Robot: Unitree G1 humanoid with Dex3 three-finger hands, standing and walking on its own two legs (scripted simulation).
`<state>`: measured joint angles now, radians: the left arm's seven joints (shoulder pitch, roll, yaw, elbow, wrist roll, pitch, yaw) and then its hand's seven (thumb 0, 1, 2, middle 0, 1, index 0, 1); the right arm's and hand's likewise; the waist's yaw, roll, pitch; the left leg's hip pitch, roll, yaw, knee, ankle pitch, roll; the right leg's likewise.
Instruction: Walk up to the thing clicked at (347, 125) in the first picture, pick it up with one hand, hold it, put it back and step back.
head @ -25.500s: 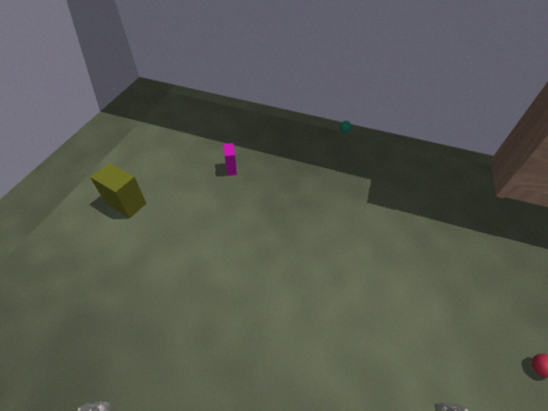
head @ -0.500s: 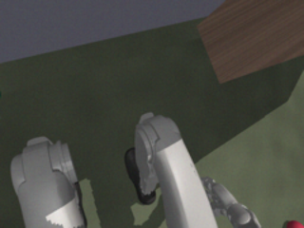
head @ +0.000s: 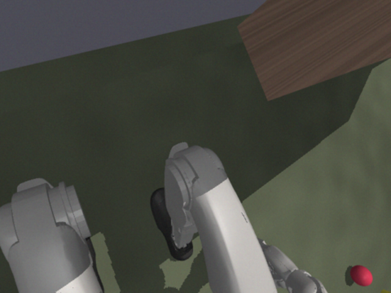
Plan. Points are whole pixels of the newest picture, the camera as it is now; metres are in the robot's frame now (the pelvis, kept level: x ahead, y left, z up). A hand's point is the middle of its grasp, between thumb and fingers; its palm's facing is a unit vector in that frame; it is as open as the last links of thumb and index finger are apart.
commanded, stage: rest palm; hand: left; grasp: from above
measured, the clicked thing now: out of the picture +0.44 +0.33 -0.27
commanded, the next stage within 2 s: close in 0.54 s
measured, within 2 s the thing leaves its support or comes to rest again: neither
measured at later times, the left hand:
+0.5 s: hand out of the picture +0.42 +0.31 -0.26, palm faces -0.45 -0.17 -0.88, open 13.8 cm
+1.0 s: hand out of the picture +0.43 +0.32 -0.26, palm faces -0.42 -0.16 -0.89, open 12.3 cm
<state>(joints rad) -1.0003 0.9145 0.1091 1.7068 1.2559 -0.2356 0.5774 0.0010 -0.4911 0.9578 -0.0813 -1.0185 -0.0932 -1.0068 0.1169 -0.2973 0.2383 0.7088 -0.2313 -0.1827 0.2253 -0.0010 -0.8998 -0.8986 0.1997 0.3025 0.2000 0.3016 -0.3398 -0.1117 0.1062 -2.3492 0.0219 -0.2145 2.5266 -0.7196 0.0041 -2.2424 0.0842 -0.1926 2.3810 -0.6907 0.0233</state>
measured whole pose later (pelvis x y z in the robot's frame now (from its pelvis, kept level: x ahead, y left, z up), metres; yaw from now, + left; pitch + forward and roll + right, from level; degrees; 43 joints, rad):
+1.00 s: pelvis +0.00 +0.00 +0.00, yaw -2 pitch +28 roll -15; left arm -1.03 0.98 0.10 1.75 1.27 -0.22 0.68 0.00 -0.25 0.85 -0.22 -1.03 -0.26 -0.99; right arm 0.07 -0.34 0.30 0.67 -0.25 -0.26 0.28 0.00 -0.90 -0.90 0.20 0.30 0.20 0.30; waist -0.36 -0.15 0.15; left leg -2.35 0.03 -0.25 2.55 -0.73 0.01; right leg -2.23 0.10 -0.22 2.37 -0.68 0.04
